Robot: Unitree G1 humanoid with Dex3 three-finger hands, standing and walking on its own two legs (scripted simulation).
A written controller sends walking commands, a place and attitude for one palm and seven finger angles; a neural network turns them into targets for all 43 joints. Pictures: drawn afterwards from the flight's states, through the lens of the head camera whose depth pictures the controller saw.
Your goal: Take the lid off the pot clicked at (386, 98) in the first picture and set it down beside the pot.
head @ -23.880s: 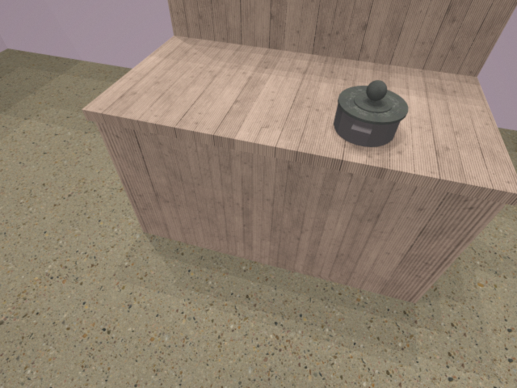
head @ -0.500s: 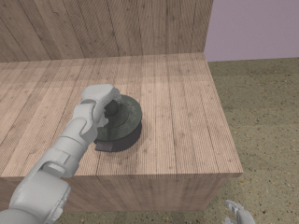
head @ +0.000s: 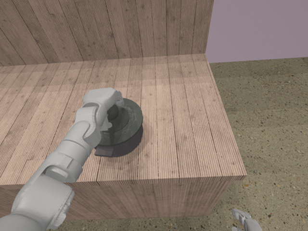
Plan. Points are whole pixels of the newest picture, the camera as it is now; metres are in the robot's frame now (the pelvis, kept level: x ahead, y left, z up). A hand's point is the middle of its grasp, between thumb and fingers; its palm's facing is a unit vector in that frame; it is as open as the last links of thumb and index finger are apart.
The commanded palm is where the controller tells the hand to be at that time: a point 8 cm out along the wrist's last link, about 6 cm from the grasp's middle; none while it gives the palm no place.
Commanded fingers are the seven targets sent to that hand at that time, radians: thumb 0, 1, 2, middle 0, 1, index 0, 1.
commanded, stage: close the fingers and squeeze the knob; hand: left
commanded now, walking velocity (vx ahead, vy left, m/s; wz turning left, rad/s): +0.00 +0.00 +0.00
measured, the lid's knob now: (109, 111) +0.44 +0.15 +0.05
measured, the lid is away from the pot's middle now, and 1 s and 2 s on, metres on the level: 0.00 0.01 0.01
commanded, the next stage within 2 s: lift the lid straight up in 1.08 s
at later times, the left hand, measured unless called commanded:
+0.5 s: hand (107, 114) +0.41 +0.14 +0.08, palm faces -0.29 -0.06 -0.96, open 8.2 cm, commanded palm +0.40 +0.14 +0.14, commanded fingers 0.00 0.23 1.01 -0.71 -0.90 -0.73 -0.92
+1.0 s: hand (107, 115) +0.41 +0.14 +0.08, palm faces -0.28 -0.08 -0.96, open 8.1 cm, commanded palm +0.39 +0.15 +0.14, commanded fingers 0.00 0.43 1.14 -0.78 -0.92 -0.84 -0.94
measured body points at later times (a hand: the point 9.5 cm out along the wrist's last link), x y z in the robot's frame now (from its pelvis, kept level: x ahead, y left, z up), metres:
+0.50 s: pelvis +0.00 -0.01 +0.00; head +0.02 -0.04 +0.45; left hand +0.42 +0.14 +0.13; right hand +0.16 -0.24 -0.13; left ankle +0.00 +0.09 -0.74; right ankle -0.02 -0.12 -0.74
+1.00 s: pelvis +0.00 +0.00 +0.00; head +0.02 -0.04 +0.45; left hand +0.42 +0.15 +0.13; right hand +0.16 -0.24 -0.12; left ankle +0.00 +0.09 -0.74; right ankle -0.02 -0.12 -0.74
